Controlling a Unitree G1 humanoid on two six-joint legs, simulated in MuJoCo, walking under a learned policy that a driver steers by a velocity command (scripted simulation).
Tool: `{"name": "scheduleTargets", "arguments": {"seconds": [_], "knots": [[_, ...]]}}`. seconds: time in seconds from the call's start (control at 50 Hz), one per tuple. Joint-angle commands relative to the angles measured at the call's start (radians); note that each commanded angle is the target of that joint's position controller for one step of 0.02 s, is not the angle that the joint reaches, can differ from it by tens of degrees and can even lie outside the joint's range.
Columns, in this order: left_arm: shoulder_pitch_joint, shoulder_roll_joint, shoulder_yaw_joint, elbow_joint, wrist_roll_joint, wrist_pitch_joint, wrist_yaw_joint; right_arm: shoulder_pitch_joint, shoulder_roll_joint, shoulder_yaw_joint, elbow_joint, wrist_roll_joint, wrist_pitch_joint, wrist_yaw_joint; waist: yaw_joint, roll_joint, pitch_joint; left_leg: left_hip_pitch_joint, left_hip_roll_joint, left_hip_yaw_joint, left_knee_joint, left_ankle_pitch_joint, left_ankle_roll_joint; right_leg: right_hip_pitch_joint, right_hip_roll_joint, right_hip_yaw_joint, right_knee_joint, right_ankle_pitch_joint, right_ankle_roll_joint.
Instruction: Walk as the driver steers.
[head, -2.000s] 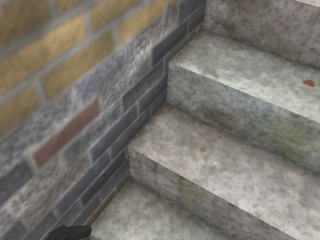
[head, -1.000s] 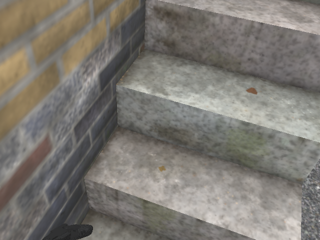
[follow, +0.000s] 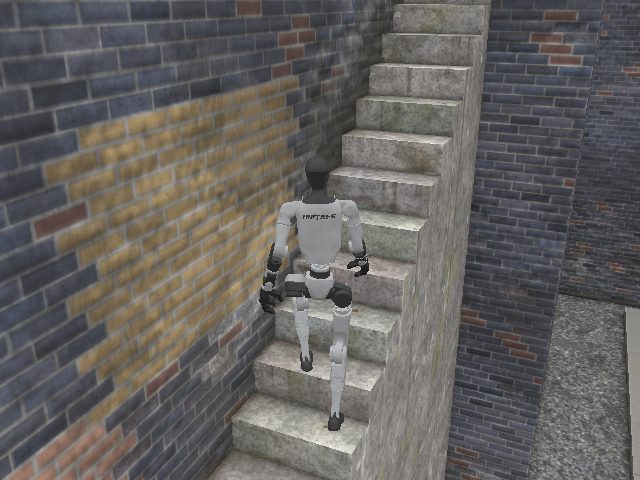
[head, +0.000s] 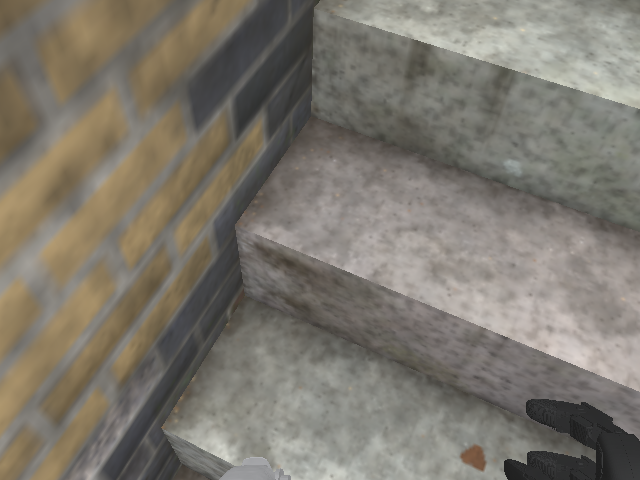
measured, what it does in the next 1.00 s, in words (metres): climbs: right foot 0.20 m higher, then left foot 0.19 m higher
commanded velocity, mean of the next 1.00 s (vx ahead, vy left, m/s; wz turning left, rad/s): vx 0.64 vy -0.48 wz -0.07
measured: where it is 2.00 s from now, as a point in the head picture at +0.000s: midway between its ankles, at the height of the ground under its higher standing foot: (550, 95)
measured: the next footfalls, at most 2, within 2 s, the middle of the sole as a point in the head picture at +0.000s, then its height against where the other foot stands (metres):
right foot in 0.36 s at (505, 478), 0.20 m higher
left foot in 0.90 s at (339, 255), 0.19 m higher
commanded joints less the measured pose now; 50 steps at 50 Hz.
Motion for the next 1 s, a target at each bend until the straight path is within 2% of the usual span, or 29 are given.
{"name": "scheduleTargets", "arguments": {"seconds": [0.02, 0.04, 0.06, 0.08, 0.12, 0.14, 0.22, 0.26, 0.3, 0.34, 0.36, 0.38, 0.44, 0.46, 0.48, 0.5, 0.52, 0.56, 0.6, 0.64, 0.74, 0.8, 0.84, 0.88, 0.9, 0.92, 0.94, 0.96, 1.0], "knots": [[-0.226, 0.068, 0.022, -0.256, 0.001, -0.043, -0.100, 0.559, -0.326, -0.136, 0.091, -0.098, 0.024, -0.087, -0.286, 0.333, -0.499, 1.018, 0.307, -1.131, -1.062, -0.342, 0.100, -0.624, 0.275, 0.362, 1.154, 0.183, 0.009], [-0.090, 0.042, 0.012, -0.289, 0.077, -0.044, -0.114, 0.335, -0.342, -0.130, 0.061, -0.098, 0.018, -0.079, -0.143, 0.281, -0.549, 0.851, 0.347, -1.585, -1.336, -0.551, 0.098, -0.625, 0.268, 0.611, 1.564, 0.316, 0.020], [-0.129, 0.014, 0.015, -0.349, 0.114, -0.040, -0.118, 0.159, -0.284, -0.109, 0.069, -0.065, -0.003, -0.064, -0.052, 0.204, -0.353, 0.615, 0.320, -1.499, -1.314, -0.715, 0.135, -0.697, 0.254, 0.542, 1.760, 0.402, 0.049], [-0.148, -0.054, -0.006, -0.339, 0.127, -0.042, -0.100, 0.084, -0.183, -0.080, 0.143, -0.044, -0.038, -0.051, 0.025, 0.009, -0.114, 0.476, 0.292, -1.215, -1.122, -0.423, 0.181, -0.844, 0.264, 0.485, 1.886, 0.451, 0.071], [-0.283, -0.073, -0.021, -0.381, 0.116, -0.011, -0.080, 0.137, -0.101, -0.045, 0.255, -0.079, -0.096, -0.052, 0.010, -0.143, -0.091, 0.534, 0.238, -0.664, -0.797, 0.254, 0.173, -0.982, 0.250, 0.490, 1.980, 0.330, 0.133], [-0.260, -0.145, -0.043, -0.371, 0.077, 0.014, -0.060, 0.279, -0.106, -0.027, 0.293, -0.085, -0.138, -0.050, -0.018, -0.078, -0.111, 0.691, 0.306, -0.570, -0.804, 0.554, 0.152, -1.092, 0.238, 0.518, 2.086, 0.141, 0.107], [-0.420, -0.215, -0.093, -0.414, 0.051, 0.091, -0.022, 0.454, -0.105, -0.003, 0.423, -0.072, -0.196, -0.011, -0.025, 0.098, -0.072, 0.817, 0.270, -0.269, -0.912, 0.763, 0.083, -1.384, 0.202, 0.370, 2.249, -0.197, -0.050], [-0.559, -0.214, -0.123, -0.496, 0.056, 0.138, -0.019, 0.401, -0.087, 0.026, 0.434, -0.060, -0.195, 0.010, 0.023, 0.129, 0.022, 0.566, 0.248, -0.121, -1.128, 0.696, 0.049, -1.271, 0.085, 0.242, 1.917, -0.198, -0.066], [-0.599, -0.179, -0.141, -0.517, 0.000, 0.159, -0.026, 0.376, -0.107, 0.037, 0.434, -0.044, -0.198, -0.001, 0.026, 0.174, 0.049, 0.458, 0.248, -0.031, -1.380, 0.863, 0.078, -0.977, -0.018, 0.055, 1.403, -0.176, -0.073], [-0.427, -0.197, -0.150, -0.399, 0.011, 0.179, -0.053, 0.381, -0.150, 0.028, 0.385, 0.036, -0.183, -0.023, 0.054, 0.166, -0.155, 0.558, 0.286, 0.052, -1.300, 1.555, 0.042, -0.562, 0.044, -0.046, 1.210, -0.140, -0.101], [-0.253, -0.167, -0.136, -0.381, -0.005, 0.207, -0.046, 0.414, -0.288, -0.016, 0.354, 0.045, -0.193, -0.030, 0.093, 0.292, -0.274, 0.678, 0.378, 0.019, -1.174, 2.001, 0.086, -0.446, 0.090, -0.033, 1.113, -0.337, -0.094], [-0.136, -0.079, -0.103, -0.397, 0.041, 0.227, -0.046, 0.457, -0.405, -0.067, 0.333, 0.030, -0.185, -0.014, 0.148, 0.349, -0.388, 0.798, 0.439, -0.021, -0.973, 2.195, 0.105, -0.329, 0.167, 0.073, 0.991, -0.621, -0.100], [-0.149, -0.007, -0.056, -0.367, 0.067, 0.231, -0.032, 0.361, -0.404, -0.120, 0.204, 0.010, -0.116, 0.005, 0.140, 0.119, -0.424, 0.676, 0.300, -0.059, -0.652, 1.481, 0.097, -0.227, 0.217, 0.100, 0.617, -0.520, -0.093], [-0.259, 0.018, -0.046, -0.383, 0.101, 0.205, -0.043, 0.336, -0.287, -0.114, 0.147, -0.035, -0.093, 0.000, 0.066, -0.039, -0.339, 0.399, 0.143, -0.111, -0.318, 0.720, 0.059, -0.114, 0.135, 0.263, 0.359, -0.549, -0.187], [-0.165, 0.029, -0.024, -0.348, 0.116, 0.175, -0.054, 0.188, -0.143, -0.088, 0.098, -0.093, -0.067, 0.001, 0.147, -0.014, -0.222, 0.179, 0.050, -0.211, 0.270, 0.154, 0.046, -0.169, 0.074, 0.382, 0.259, -0.509, -0.251], [-0.172, 0.037, -0.031, -0.307, 0.121, 0.141, -0.061, 0.087, 0.009, -0.057, 0.057, -0.108, -0.060, -0.008, 0.143, 0.025, -0.233, -0.116, -0.072, -0.399, 0.763, 0.060, 0.052, -0.111, -0.035, 0.488, 0.354, -0.197, -0.303], [-0.167, 0.100, -0.005, -0.303, 0.118, 0.124, -0.035, 0.075, 0.049, -0.041, -0.009, -0.124, -0.062, -0.028, 0.126, -0.020, -0.313, -0.233, -0.073, -0.509, 0.823, 0.050, 0.055, -0.138, -0.180, 0.760, 0.158, -0.464, -0.309], [-0.242, 0.009, -0.019, -0.279, 0.077, 0.095, -0.026, 0.173, 0.010, -0.023, -0.010, -0.125, -0.052, -0.038, 0.008, -0.033, -0.039, -0.219, 0.030, -0.416, 0.725, 0.147, -0.013, -0.461, -0.145, 0.700, 0.044, -0.672, -0.220], [-0.369, -0.056, -0.046, -0.324, 0.077, 0.094, -0.013, 0.267, -0.157, -0.067, 0.027, -0.086, -0.020, -0.042, -0.066, 0.062, -0.011, 0.008, 0.029, -0.280, 0.604, 0.157, -0.106, -0.697, -0.113, 0.517, -0.026, -0.520, -0.219], [-0.367, -0.015, -0.030, -0.310, 0.088, 0.070, -0.001, 0.236, -0.186, -0.077, 0.046, -0.037, 0.013, -0.049, -0.034, 0.003, 0.013, 0.073, 0.012, -0.177, 0.664, 0.144, -0.109, -0.728, -0.122, 0.439, -0.089, -0.407, -0.277], [-0.008, 0.137, 0.035, -0.199, 0.111, 0.023, 0.020, -0.042, -0.125, -0.065, -0.046, -0.066, -0.051, -0.037, 0.149, 0.084, 0.040, -0.495, -0.018, -0.315, 0.908, -0.180, -0.005, 0.025, -0.230, 0.443, -0.135, 0.081, -0.290], [0.046, 0.176, 0.046, -0.163, 0.106, 0.008, 0.027, -0.121, -0.126, -0.061, -0.104, -0.077, -0.068, -0.001, 0.142, 0.097, -0.002, -0.549, -0.023, -0.266, 0.826, -0.251, 0.003, 0.170, -0.232, 0.269, -0.149, 0.278, -0.234], [-0.005, 0.136, 0.033, -0.159, 0.078, 0.027, 0.024, -0.065, -0.121, -0.048, -0.127, -0.076, -0.064, 0.005, 0.079, 0.081, -0.079, -0.263, 0.084, -0.069, 0.468, -0.164, -0.053, 0.069, -0.093, 0.139, -0.117, 0.508, -0.182], [-0.171, 0.127, 0.029, -0.199, 0.054, 0.035, 0.019, 0.028, -0.072, -0.023, -0.118, -0.037, -0.059, 0.000, -0.015, 0.027, -0.138, 0.430, 0.077, -0.025, -0.182, 0.097, -0.079, -0.367, 0.037, 0.097, -0.083, 0.920, -0.114], [-0.023, 0.175, 0.043, -0.166, 0.029, 0.026, 0.005, 0.104, -0.042, -0.029, -0.111, 0.010, -0.048, -0.020, -0.015, -0.064, -0.295, 0.682, 0.014, -0.079, -0.366, -0.187, -0.078, -0.328, -0.023, 0.233, -0.013, 1.048, -0.124], [-0.050, 0.214, 0.058, -0.139, 0.014, 0.022, -0.013, 0.284, -0.088, -0.059, -0.047, 0.012, -0.027, -0.038, -0.129, -0.129, -0.424, 0.836, 0.003, -0.055, -0.462, -0.027, -0.079, -0.258, -0.036, 0.210, 0.188, 1.134, -0.083], [-0.174, 0.201, 0.051, -0.249, -0.031, 0.049, -0.026, 0.451, -0.257, -0.112, 0.002, -0.052, -0.037, -0.051, -0.276, 0.149, -0.536, 1.046, 0.245, -0.454, -0.630, 0.178, 0.036, -0.470, 0.071, 0.144, 0.629, 0.820, 0.036], [-0.246, 0.138, 0.029, -0.346, -0.007, 0.035, -0.016, 0.441, -0.377, -0.143, -0.031, -0.089, -0.044, -0.058, -0.273, 0.453, -0.689, 1.103, 0.525, -0.971, -0.794, 0.658, 0.184, -0.591, 0.250, 0.235, 1.243, -0.035, 0.117], [-0.279, 0.052, 0.019, -0.362, 0.042, 0.028, -0.012, 0.347, -0.295, -0.122, -0.034, -0.066, -0.031, -0.057, -0.151, 0.257, -0.577, 0.907, 0.411, -0.855, -0.747, 0.417, 0.053, -0.739, 0.234, 0.392, 1.745, 0.135, 0.164]]}}
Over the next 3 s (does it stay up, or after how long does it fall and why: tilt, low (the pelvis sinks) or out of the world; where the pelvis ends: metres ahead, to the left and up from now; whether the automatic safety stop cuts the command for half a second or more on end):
stays up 0.70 -0.37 0.69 its command is cut before an obstacle from the start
